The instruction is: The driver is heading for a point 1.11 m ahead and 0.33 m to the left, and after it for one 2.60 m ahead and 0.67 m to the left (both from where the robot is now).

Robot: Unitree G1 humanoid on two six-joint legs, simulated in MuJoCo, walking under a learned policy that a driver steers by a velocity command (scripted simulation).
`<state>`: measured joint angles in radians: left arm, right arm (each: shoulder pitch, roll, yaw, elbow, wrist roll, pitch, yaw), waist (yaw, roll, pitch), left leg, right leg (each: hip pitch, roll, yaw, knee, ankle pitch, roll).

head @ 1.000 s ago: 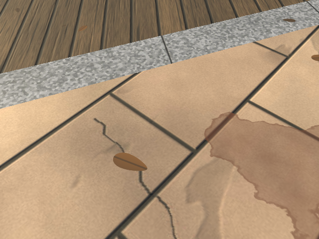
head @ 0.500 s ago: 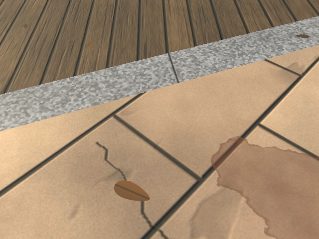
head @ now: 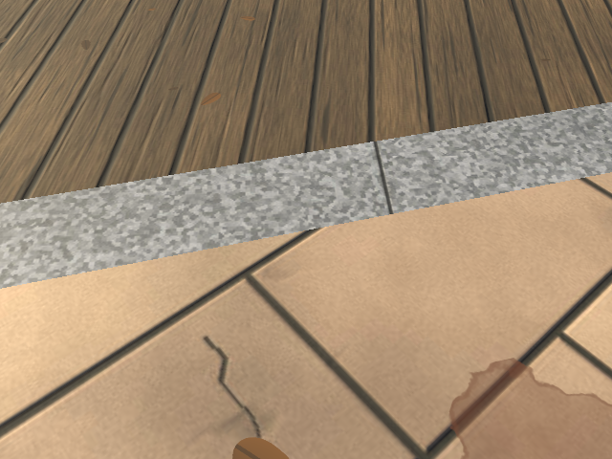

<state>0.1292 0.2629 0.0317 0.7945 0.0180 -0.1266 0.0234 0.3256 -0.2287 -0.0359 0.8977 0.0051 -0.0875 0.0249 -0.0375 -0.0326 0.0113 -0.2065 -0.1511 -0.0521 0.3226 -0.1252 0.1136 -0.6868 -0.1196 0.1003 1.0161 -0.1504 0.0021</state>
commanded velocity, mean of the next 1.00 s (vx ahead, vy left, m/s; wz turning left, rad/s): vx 0.50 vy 0.00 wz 0.57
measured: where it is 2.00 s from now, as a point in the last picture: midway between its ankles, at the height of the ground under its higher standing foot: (137, 288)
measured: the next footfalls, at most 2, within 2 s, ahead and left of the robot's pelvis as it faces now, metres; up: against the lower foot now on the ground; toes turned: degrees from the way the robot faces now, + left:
right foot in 0.24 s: +0.31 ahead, -0.14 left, +0.00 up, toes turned +12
left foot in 0.76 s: +0.49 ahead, +0.20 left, +0.00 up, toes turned +30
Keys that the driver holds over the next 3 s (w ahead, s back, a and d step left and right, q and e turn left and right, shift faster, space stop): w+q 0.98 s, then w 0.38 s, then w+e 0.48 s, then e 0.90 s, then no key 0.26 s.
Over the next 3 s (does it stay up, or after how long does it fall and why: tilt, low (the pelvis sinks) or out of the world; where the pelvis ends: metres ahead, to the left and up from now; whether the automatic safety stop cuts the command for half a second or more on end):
stays up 1.06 0.49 0.01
